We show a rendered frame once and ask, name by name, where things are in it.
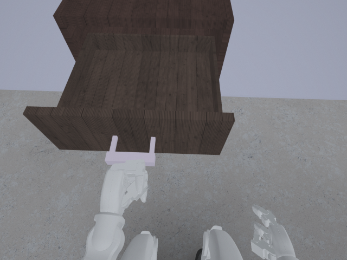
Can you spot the robot thigh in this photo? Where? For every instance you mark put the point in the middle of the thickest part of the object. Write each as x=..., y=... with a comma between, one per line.
x=142, y=247
x=218, y=245

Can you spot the drawer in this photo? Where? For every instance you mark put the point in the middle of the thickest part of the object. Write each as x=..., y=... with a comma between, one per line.
x=138, y=86

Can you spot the right robot thigh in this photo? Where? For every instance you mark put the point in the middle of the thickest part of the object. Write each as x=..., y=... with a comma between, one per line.
x=218, y=245

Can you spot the left robot hand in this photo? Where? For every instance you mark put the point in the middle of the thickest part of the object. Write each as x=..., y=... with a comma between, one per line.
x=119, y=178

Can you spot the handle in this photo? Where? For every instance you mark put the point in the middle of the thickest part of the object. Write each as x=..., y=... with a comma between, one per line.
x=113, y=157

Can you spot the left robot thigh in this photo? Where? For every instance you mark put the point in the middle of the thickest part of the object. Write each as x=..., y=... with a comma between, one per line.
x=142, y=247

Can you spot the cabinet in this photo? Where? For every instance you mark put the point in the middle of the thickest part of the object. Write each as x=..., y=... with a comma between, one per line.
x=77, y=18

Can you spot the right robot hand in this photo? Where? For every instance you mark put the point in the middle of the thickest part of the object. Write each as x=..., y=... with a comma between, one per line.
x=276, y=242

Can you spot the robot left forearm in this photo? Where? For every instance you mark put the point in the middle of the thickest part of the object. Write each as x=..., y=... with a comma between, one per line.
x=106, y=238

